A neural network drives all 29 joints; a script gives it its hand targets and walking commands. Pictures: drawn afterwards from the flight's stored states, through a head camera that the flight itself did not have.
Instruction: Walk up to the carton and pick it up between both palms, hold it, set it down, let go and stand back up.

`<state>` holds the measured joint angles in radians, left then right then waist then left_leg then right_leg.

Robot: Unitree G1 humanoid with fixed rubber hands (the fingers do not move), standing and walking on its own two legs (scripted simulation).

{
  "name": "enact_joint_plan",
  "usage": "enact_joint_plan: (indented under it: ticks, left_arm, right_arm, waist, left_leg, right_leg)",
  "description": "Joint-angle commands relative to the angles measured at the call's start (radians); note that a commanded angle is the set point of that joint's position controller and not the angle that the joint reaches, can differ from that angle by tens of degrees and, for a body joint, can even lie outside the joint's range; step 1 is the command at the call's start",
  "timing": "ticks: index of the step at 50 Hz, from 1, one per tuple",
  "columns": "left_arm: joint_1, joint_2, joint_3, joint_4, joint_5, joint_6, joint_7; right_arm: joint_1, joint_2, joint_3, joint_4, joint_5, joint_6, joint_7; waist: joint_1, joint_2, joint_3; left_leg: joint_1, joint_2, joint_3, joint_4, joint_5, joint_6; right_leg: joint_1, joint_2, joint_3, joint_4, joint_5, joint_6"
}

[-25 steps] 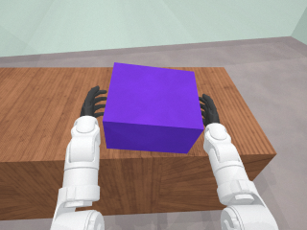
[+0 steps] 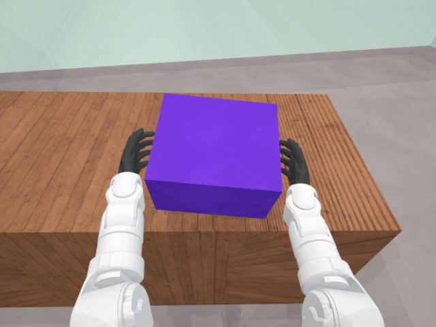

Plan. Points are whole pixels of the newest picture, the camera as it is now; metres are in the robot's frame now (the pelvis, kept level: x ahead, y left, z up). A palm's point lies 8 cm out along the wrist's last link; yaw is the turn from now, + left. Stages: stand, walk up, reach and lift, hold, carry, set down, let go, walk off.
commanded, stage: set down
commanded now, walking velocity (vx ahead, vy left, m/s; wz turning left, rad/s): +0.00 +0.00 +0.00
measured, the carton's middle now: (215, 157) +0.43 +0.02 +0.09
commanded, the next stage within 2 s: none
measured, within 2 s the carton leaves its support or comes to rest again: neither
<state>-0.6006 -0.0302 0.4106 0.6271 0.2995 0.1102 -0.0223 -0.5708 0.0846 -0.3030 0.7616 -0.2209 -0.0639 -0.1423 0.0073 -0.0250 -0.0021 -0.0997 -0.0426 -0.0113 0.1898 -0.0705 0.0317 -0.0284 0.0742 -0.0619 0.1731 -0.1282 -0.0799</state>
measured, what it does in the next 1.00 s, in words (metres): stands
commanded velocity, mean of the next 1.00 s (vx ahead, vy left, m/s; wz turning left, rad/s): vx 0.00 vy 0.00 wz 0.00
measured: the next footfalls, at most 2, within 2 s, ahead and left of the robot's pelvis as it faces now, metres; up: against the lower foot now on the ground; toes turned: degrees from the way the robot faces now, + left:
none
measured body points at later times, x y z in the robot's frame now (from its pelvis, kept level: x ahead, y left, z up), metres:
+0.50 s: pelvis +0.03 +0.00 +0.00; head +0.07 +0.01 +0.45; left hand +0.44 +0.18 +0.06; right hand +0.43 -0.15 +0.05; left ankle +0.02 +0.10 -0.75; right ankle -0.02 -0.06 -0.75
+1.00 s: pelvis +0.03 +0.02 +0.00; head +0.12 +0.01 +0.44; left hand +0.46 +0.17 +0.02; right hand +0.45 -0.15 +0.01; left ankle +0.02 +0.10 -0.75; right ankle -0.02 -0.06 -0.75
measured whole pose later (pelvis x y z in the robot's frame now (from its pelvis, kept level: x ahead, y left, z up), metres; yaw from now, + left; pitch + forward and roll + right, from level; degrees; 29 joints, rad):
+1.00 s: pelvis +0.03 +0.02 +0.00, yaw +0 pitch +20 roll +0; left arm -0.73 -0.08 0.54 0.91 0.41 -0.14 0.04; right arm -0.69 0.11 -0.65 0.86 -0.54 -0.20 -0.06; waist 0.01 0.03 -0.18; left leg -0.47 -0.05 -0.01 0.16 -0.05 0.05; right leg -0.36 0.07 -0.05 0.07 -0.06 -0.06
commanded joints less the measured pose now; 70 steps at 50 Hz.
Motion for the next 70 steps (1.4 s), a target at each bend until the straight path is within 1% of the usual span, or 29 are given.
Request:
enact_joint_plan:
  ticks: [1,3,7,8,10,11,12,13,14,15,17,19,24,30,35,41,48,49,50,51,52,55,56,57,61,63,66,67,70]
  left_arm:
    - [-0.618,-0.359,-0.313,-0.122,-0.026,-0.080,-0.124]
    - [-0.607,-0.370,-0.312,-0.137,-0.031,-0.090,-0.130]
    - [-0.641,-0.389,-0.315,-0.131,-0.016,-0.104,-0.123]
    - [-0.641,-0.399,-0.324,-0.137,-0.013,-0.109,-0.122]
    - [-0.626,-0.412,-0.337,-0.157,-0.011,-0.125,-0.113]
    - [-0.611,-0.426,-0.336,-0.147,-0.007,-0.133,-0.110]
    - [-0.665,-0.341,-0.201,0.001,0.030,-0.129,-0.111]
    - [-0.674,-0.338,-0.186,-0.009,0.040,-0.132,-0.108]
    - [-0.663,-0.327,-0.176,-0.017,0.053,-0.137,-0.105]
    - [-0.679,-0.331,-0.182,-0.030,0.053,-0.148,-0.098]
    - [-0.709,-0.350,-0.178,-0.036,0.060,-0.185,-0.088]
    - [-0.721,-0.363,-0.161,-0.019,0.072,-0.216,-0.084]
    - [-0.707,-0.391,-0.149,0.044,0.088,-0.235,-0.085]
    - [-0.701,-0.429,-0.160,0.085,0.092,-0.241,-0.083]
    - [-0.721,-0.459,-0.168,0.110,0.107,-0.257,-0.070]
    - [-0.751,-0.493,-0.169,0.153,0.129,-0.290,-0.042]
    - [-0.794,-0.507,-0.144,0.243,0.138,-0.338,-0.022]
    - [-0.718,-0.575,-0.247,0.049,0.100,-0.344,0.006]
    - [-0.778,-0.591,-0.291,0.079,0.084,-0.339,0.015]
    - [-0.781,-0.575,-0.276,0.124,0.084,-0.329,0.016]
    - [-0.770,-0.555,-0.245,0.166,0.101,-0.327,0.009]
    - [-0.739,-0.487,-0.170,0.230,0.101,-0.328,-0.028]
    - [-0.750,-0.471,-0.155,0.245,0.103,-0.335,-0.035]
    - [-0.762,-0.459,-0.146,0.251,0.093,-0.347,-0.041]
    - [-0.852,-0.438,-0.130,0.239,0.092,-0.398,-0.040]
    - [-0.871,-0.425,-0.115,0.265,0.097,-0.402,-0.037]
    - [-0.911,-0.338,-0.078,0.277,0.098,-0.391,-0.037]
    - [-0.922,-0.319,-0.067,0.297,0.095,-0.381,-0.040]
    - [-0.938,-0.286,-0.035,0.297,0.106,-0.355,-0.052]
  right_arm:
    - [-0.659,0.367,0.312,-0.216,0.011,-0.112,0.115]
    - [-0.635,0.385,0.328,-0.212,0.018,-0.119,0.108]
    - [-0.658,0.379,0.304,-0.196,-0.004,-0.127,0.104]
    - [-0.640,0.383,0.299,-0.189,-0.012,-0.131,0.108]
    - [-0.615,0.385,0.304,-0.203,-0.013,-0.152,0.113]
    - [-0.615,0.398,0.312,-0.192,-0.004,-0.152,0.115]
    - [-0.721,0.359,0.190,-0.120,-0.101,-0.102,0.136]
    - [-0.705,0.359,0.152,-0.125,-0.128,-0.085,0.149]
    - [-0.682,0.364,0.140,-0.126,-0.142,-0.089,0.154]
    - [-0.693,0.373,0.128,-0.130,-0.155,-0.104,0.152]
    - [-0.714,0.402,0.127,-0.124,-0.175,-0.141,0.145]
    - [-0.716,0.431,0.128,-0.093,-0.192,-0.170,0.142]
    - [-0.698,0.458,0.128,-0.026,-0.206,-0.197,0.143]
    - [-0.695,0.456,0.097,-0.010,-0.231,-0.207,0.150]
    - [-0.710,0.448,0.047,-0.005,-0.270,-0.220,0.166]
    - [-0.727,0.447,-0.022,0.014,-0.332,-0.241,0.195]
    - [-0.759,0.472,-0.063,0.057,-0.385,-0.259,0.221]
    - [-0.681,0.507,0.074,-0.043,-0.288,-0.286,0.213]
    - [-0.710,0.536,0.108,0.001,-0.256,-0.297,0.204]
    - [-0.725,0.539,0.115,0.036,-0.256,-0.299,0.199]
    - [-0.711,0.533,0.102,0.082,-0.271,-0.288,0.204]
    - [-0.728,0.490,0.096,0.062,-0.268,-0.265,0.211]
    - [-0.753,0.483,0.096,0.048,-0.258,-0.265,0.206]
    - [-0.794,0.488,0.109,0.009,-0.248,-0.270,0.206]
    - [-0.832,0.498,0.080,-0.018,-0.288,-0.287,0.201]
    - [-0.839,0.482,0.040,0.010,-0.312,-0.278,0.202]
    - [-0.855,0.411,-0.073,0.033,-0.347,-0.226,0.203]
    - [-0.868,0.393,-0.090,0.045,-0.353,-0.207,0.204]
    - [-0.866,0.380,-0.138,0.059,-0.359,-0.157,0.208]
  waist:
    - [-0.017,0.006,-0.506]
    - [-0.019,0.002,-0.528]
    - [-0.027,0.043,-0.530]
    - [-0.039,0.058,-0.545]
    - [-0.049,0.060,-0.569]
    - [-0.029,0.071,-0.572]
    - [0.037,0.033,-0.508]
    - [0.007,0.016,-0.482]
    - [0.027,0.042,-0.488]
    - [0.016,0.040,-0.548]
    - [0.025,0.053,-0.675]
    - [0.033,0.055,-0.750]
    - [0.022,0.036,-0.759]
    - [-0.015,0.034,-0.772]
    - [-0.031,0.060,-0.800]
    - [-0.024,0.093,-0.843]
    - [0.000,0.067,-0.923]
    - [0.004,0.085,-1.119]
    - [-0.020,0.047,-1.153]
    - [0.003,0.030,-1.095]
    - [0.006,0.015,-1.048]
    - [0.011,-0.034,-0.952]
    - [0.019,-0.038,-0.949]
    - [0.029,-0.058,-0.999]
    - [0.034,-0.044,-1.062]
    - [0.031,-0.030,-1.041]
    - [0.007,0.009,-0.911]
    - [-0.002,-0.011,-0.904]
    - [-0.007,0.008,-0.841]
  left_leg:
    - [0.044,0.045,-0.007,-0.013,0.149,0.029]
    - [0.034,0.045,-0.013,-0.014,0.195,0.034]
    - [0.014,0.044,-0.022,-0.014,0.211,0.022]
    - [0.047,0.051,-0.028,-0.005,0.217,0.012]
    - [0.107,0.053,-0.033,0.015,0.314,-0.001]
    - [0.109,0.051,-0.031,0.027,0.376,-0.006]
    - [0.037,0.067,-0.060,-0.003,0.141,0.009]
    - [0.037,0.066,-0.035,-0.017,0.064,0.003]
    - [-0.008,0.062,-0.029,-0.019,0.059,0.007]
    - [0.002,0.067,-0.032,-0.020,0.089,0.011]
    - [0.014,0.062,-0.035,0.003,0.237,0.022]
    - [-0.028,0.055,-0.032,0.013,0.337,0.037]
    - [-0.052,0.056,-0.035,0.018,0.392,0.045]
    - [-0.005,0.060,-0.047,0.051,0.448,0.016]
    - [0.078,0.072,-0.056,0.087,0.532,-0.023]
    - [0.200,0.103,-0.066,0.123,0.646,-0.058]
    - [0.197,0.121,-0.059,0.129,0.672,-0.045]
    - [0.266,0.099,-0.060,0.137,0.956,-0.029]
    - [0.198,0.118,-0.057,0.155,1.043,-0.008]
    - [0.077,0.125,-0.050,0.135,0.988,0.007]
    - [0.004,0.117,-0.046,0.113,0.888,0.014]
    - [-0.076,0.081,-0.042,0.040,0.541,0.041]
    - [-0.111,0.072,-0.039,0.023,0.483,0.050]
    - [-0.133,0.069,-0.047,0.022,0.465,0.057]
    - [-0.198,0.061,-0.041,0.003,0.398,0.062]
    - [-0.196,0.062,-0.038,0.005,0.353,0.058]
    - [-0.171,0.064,-0.036,0.011,0.234,0.033]
    - [-0.139,0.067,-0.033,0.010,0.196,0.037]
    - [-0.161,0.061,-0.032,0.022,0.149,0.034]
  right_leg:
    - [0.306,-0.093,0.039,0.085,0.559,0.140]
    - [0.359,-0.096,0.044,0.096,0.645,0.143]
    - [0.344,-0.093,0.044,0.103,0.658,0.142]
    - [0.324,-0.092,0.039,0.103,0.652,0.135]
    - [0.293,-0.077,0.029,0.096,0.681,0.130]
    - [0.285,-0.075,0.030,0.098,0.716,0.129]
    - [0.163,-0.102,0.047,0.080,0.522,0.128]
    - [0.174,-0.085,0.035,0.081,0.458,0.130]
    - [0.195,-0.097,0.038,0.084,0.432,0.126]
    - [0.201,-0.094,0.042,0.089,0.479,0.124]
    - [0.243,-0.094,0.050,0.121,0.691,0.126]
    - [0.289,-0.106,0.054,0.154,0.841,0.133]
    - [0.296,-0.116,0.061,0.169,0.928,0.136]
    - [0.224,-0.103,0.044,0.140,0.902,0.122]
    - [0.115,-0.085,0.018,0.099,0.815,0.100]
    - [-0.063,-0.070,0.004,0.026,0.649,0.067]
    - [-0.156,-0.074,0.015,0.002,0.604,0.062]
    - [-0.011,-0.056,0.038,0.075,0.835,0.080]
    - [0.001,-0.066,0.055,0.076,0.872,0.095]
    - [0.005,-0.079,0.063,0.070,0.811,0.096]
    - [0.043,-0.082,0.072,0.082,0.796,0.098]
    - [0.165,-0.102,0.075,0.118,0.800,0.127]
    - [0.196,-0.102,0.074,0.137,0.840,0.130]
    - [0.219,-0.105,0.077,0.160,0.869,0.140]
    - [0.241,-0.103,0.073,0.183,0.873,0.141]
    - [0.198,-0.099,0.065,0.178,0.802,0.136]
    - [0.069,-0.093,0.044,0.144,0.593,0.123]
    - [0.032,-0.086,0.036,0.135,0.527,0.124]
    - [0.026,-0.089,0.028,0.131,0.463,0.121]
